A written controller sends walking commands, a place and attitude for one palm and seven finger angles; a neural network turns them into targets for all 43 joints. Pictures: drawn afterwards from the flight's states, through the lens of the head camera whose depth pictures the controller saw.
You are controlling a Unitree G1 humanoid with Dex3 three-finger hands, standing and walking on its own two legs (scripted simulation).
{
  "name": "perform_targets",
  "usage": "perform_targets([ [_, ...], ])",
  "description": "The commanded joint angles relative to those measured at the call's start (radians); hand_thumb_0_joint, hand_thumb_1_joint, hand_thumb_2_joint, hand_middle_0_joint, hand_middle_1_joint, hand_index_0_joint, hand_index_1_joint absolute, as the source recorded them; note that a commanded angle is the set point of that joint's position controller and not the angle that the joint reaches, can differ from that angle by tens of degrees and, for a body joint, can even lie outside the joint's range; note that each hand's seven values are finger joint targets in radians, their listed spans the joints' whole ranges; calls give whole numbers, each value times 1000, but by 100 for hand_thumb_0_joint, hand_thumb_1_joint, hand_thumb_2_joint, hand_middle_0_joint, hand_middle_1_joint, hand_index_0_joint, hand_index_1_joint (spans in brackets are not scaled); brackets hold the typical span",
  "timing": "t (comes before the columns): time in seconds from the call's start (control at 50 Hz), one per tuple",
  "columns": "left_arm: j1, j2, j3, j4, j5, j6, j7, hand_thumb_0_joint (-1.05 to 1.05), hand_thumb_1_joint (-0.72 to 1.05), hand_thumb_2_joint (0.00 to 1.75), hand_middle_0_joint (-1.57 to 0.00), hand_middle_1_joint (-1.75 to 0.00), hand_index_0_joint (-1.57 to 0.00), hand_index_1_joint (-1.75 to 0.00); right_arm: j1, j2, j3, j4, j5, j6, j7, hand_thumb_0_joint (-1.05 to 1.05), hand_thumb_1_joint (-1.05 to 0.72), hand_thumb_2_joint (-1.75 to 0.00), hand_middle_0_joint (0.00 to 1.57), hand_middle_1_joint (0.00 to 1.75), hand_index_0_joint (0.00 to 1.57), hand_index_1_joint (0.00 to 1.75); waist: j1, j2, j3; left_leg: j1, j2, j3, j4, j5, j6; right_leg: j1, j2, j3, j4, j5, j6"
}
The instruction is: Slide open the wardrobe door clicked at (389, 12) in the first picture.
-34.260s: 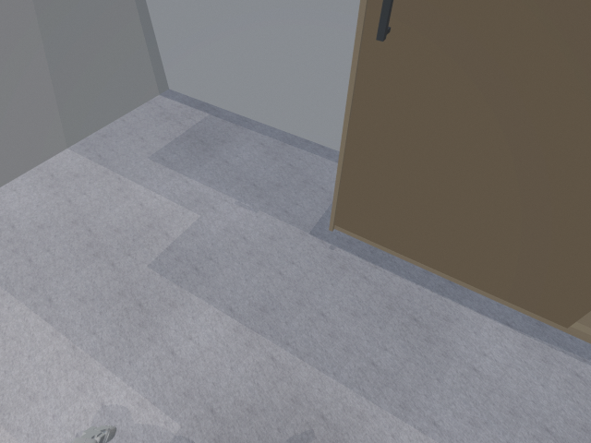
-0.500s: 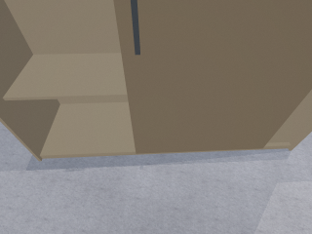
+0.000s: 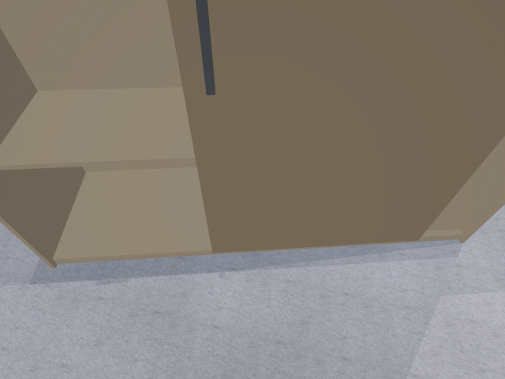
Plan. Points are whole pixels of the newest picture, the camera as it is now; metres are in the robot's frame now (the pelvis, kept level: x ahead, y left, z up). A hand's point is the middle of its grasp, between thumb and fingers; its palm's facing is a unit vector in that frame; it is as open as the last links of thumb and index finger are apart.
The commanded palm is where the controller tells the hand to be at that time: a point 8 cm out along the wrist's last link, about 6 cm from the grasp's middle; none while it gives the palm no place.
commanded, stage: look to check the result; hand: left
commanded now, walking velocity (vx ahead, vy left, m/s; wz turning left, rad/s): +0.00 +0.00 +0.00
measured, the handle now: (205, 37) +0.68 +0.14 +0.20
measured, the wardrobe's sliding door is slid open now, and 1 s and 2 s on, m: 0.68 0.68 0.68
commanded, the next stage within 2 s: stand and wait in 0.46 s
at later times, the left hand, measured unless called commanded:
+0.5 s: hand out of the picture +0.09 +0.23 -0.16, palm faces -0.03 -0.94 -0.33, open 7.4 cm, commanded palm none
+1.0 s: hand out of the picture +0.08 +0.22 -0.16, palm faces -0.04 -0.95 -0.32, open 7.4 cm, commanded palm none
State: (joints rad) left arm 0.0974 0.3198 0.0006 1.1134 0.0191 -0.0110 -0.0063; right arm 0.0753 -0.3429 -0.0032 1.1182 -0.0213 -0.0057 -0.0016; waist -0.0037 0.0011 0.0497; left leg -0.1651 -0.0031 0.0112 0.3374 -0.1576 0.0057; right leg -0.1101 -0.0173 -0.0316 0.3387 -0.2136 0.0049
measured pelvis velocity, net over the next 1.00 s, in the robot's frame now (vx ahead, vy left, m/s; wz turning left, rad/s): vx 0.01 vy -0.01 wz -0.02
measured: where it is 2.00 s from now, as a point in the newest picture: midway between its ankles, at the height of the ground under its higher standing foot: outside the picture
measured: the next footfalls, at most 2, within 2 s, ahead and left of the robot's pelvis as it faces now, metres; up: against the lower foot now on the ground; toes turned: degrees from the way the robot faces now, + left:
none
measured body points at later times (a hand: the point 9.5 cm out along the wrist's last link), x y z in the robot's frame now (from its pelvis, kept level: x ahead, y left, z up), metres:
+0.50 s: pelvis +0.02 -0.01 +0.00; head +0.03 -0.02 +0.45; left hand +0.10 +0.28 -0.13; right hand +0.10 -0.30 -0.14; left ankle +0.02 +0.12 -0.75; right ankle -0.02 -0.12 -0.75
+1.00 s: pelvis +0.01 -0.01 +0.00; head +0.03 -0.01 +0.45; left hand +0.08 +0.27 -0.14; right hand +0.08 -0.30 -0.14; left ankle +0.02 +0.12 -0.75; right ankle -0.02 -0.12 -0.75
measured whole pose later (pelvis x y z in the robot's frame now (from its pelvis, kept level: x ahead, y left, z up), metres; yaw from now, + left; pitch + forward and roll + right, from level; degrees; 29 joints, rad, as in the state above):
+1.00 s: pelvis +0.01 -0.01 +0.00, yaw -1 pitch -2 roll +0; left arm 0.13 0.31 0.00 1.13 0.01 -0.01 0.00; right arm 0.11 -0.31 0.00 1.14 -0.02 0.00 -0.01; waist 0.00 0.00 0.05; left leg -0.12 0.02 0.02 0.32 -0.17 -0.02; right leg -0.06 0.01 -0.02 0.30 -0.21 -0.02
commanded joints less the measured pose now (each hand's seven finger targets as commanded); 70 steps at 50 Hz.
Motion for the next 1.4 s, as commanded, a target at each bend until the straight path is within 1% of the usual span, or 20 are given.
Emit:
perform_targets([
  [0.0, -31, 210, 43, -50, -8, -23, 13, 0, 90, 90, -20, -30, -20, -30, -37, -189, -30, -59, 4, -20, -17, 0, -90, -90, 20, 30, 20, 30, -2, 16, -103, 69, 126, -102, -37, 186, 20, 3, -114, 94, -60, 164, -41],
  [0.1, -17, 208, 42, -42, -10, -24, 16, 0, 90, 90, -20, -30, -20, -30, -25, -186, -28, -54, 5, -20, -20, 0, -90, -90, 20, 30, 20, 30, -3, 8, -130, 96, 129, -97, -27, 220, 20, 24, -117, 93, -60, 214, -42],
  [0.12, -13, 209, 42, -43, -9, -25, 17, 0, 90, 90, -20, -30, -20, -30, -23, -183, -28, -56, 7, -19, -21, 0, -90, -90, 20, 30, 20, 30, -2, -7, -127, 100, 129, -95, -25, 220, 20, 20, -115, 92, -62, 217, -42],
  [0.24, -13, 202, 42, -37, -10, -23, 19, 0, 90, 90, -20, -30, -20, -30, -17, -175, -29, -47, 7, -17, -22, 0, -90, -90, 20, 30, 20, 30, -4, -2, -98, 92, 131, -90, -32, 212, 18, 15, -115, 94, -66, 222, -43],
  [0.28, -11, 200, 42, -36, -10, -24, 20, 0, 90, 90, -20, -30, -20, -30, -14, -172, -28, -46, 7, -18, -22, 0, -90, -90, 20, 30, 20, 30, -2, -10, -110, 98, 131, -90, -32, 224, 18, 27, -115, 93, -63, 240, -43],
  [0.42, -3, 196, 44, -42, -8, -26, 23, 0, 90, 90, -20, -30, -20, -30, -8, -165, -30, -46, 7, -17, -23, 0, -90, -90, 20, 30, 20, 30, -3, -10, -106, 104, 131, -81, -28, 233, 16, 29, -114, 95, -65, 271, -44],
  [0.46, -6, 191, 43, -42, -9, -25, 23, 0, 90, 90, -20, -30, -20, -30, -11, -158, -30, -44, 6, -17, -22, 0, -90, -90, 20, 30, 20, 30, -2, -8, -87, 97, 129, -82, -32, 227, 15, 23, -115, 95, -67, 270, -43],
  [0.52, 1, 191, 45, -44, -8, -28, 24, 0, 90, 90, -20, -30, -20, -30, -7, -157, -30, -47, 7, -17, -23, 0, -90, -90, 20, 30, 20, 30, -1, -21, -98, 105, 129, -79, -31, 220, 16, 27, -114, 99, -71, 274, -42],
  [0.58, -5, 188, 45, -45, -9, -27, 23, 0, 90, 90, -20, -30, -20, -30, -7, -154, -30, -43, 5, -17, -23, 0, -90, -90, 20, 30, 20, 30, -2, 2, -92, 99, 130, -79, -35, 219, 14, 31, -115, 100, -70, 272, -43],
  [0.6, -1, 188, 46, -46, -10, -28, 24, 0, 90, 90, -20, -30, -20, -30, -3, -153, -30, -44, 5, -18, -23, 0, -90, -90, 20, 30, 20, 30, -2, -16, -100, 104, 131, -78, -33, 230, 14, 36, -115, 98, -68, 291, -43],
  [0.66, -1, 189, 44, -46, -10, -27, 23, 0, 90, 90, -20, -30, -20, -30, -4, -156, -30, -44, 6, -17, -23, 0, -90, -90, 20, 30, 20, 30, -2, 1, -88, 100, 130, -79, -34, 218, 13, 29, -114, 103, -71, 273, -43],
  [0.82, 4, 191, 45, -45, -10, -28, 23, 0, 90, 90, -20, -30, -20, -30, 1, -160, -31, -44, 7, -16, -24, 0, -90, -90, 20, 30, 20, 30, -2, -11, -82, 105, 132, -78, -38, 198, 13, 22, -110, 106, -83, 252, -44],
  [0.84, 1, 190, 44, -44, -10, -27, 22, 0, 90, 90, -20, -30, -20, -30, 1, -159, -33, -42, 6, -17, -24, 0, -90, -90, 20, 30, 20, 30, -4, 3, -84, 104, 133, -76, -40, 196, 12, 23, -113, 107, -82, 249, -45],
  [0.92, 8, 191, 43, -42, -10, -27, 21, 0, 90, 90, -20, -30, -20, -30, 0, -160, -31, -42, 8, -16, -23, 0, -90, -90, 20, 30, 20, 30, -1, -8, -76, 106, 132, -78, -43, 175, 14, 14, -111, 109, -91, 219, -44],
  [1.0, -2, 193, 42, -37, -11, -26, 20, 0, 90, 90, -20, -30, -20, -30, -1, -165, -34, -38, 6, -15, -22, 0, -90, -90, 20, 30, 20, 30, -5, 3, -64, 96, 132, -80, -51, 146, 12, 4, -110, 116, -98, 180, -45],
  [1.1, -2, 198, 42, -36, -11, -28, 20, 0, 90, 90, -20, -30, -20, -30, 1, -171, -34, -36, 7, -18, -23, 0, -90, -90, 20, 30, 20, 30, -5, -7, -93, 109, 137, -82, -49, 184, 14, 20, -111, 113, -87, 220, -45],
  [1.18, -6, 199, 41, -35, -11, -25, 19, 0, 90, 90, -20, -30, -20, -30, -3, -173, -32, -36, 7, -18, -22, 0, -90, -90, 20, 30, 20, 30, -3, 5, -65, 95, 137, -84, -59, 166, 14, 7, -108, 111, -92, 186, -44],
  [1.32, -3, 205, 43, -37, -8, -28, 20, 0, 90, 90, -20, -30, -20, -30, -2, -179, -34, -39, 8, -19, -20, 0, -90, -90, 20, 30, 20, 30, -2, 0, -83, 107, 137, -85, -59, 173, 16, 14, -110, 112, -96, 188, -43],
  [1.36, -13, 205, 41, -37, -9, -26, 19, 0, 90, 90, -20, -30, -20, -30, -6, -179, -34, -38, 8, -19, -19, 0, -90, -90, 20, 30, 20, 30, -3, -3, -59, 92, 137, -89, -69, 153, 15, 2, -110, 111, -98, 161, -42],
  [1.38, -9, 205, 41, -37, -10, -26, 18, 0, 90, 90, -20, -30, -20, -30, -7, -181, -34, -37, 7, -19, -19, 0, -90, -90, 20, 30, 20, 30, -2, 5, -66, 95, 136, -89, -68, 153, 15, 5, -111, 114, -100, 157, -43],
])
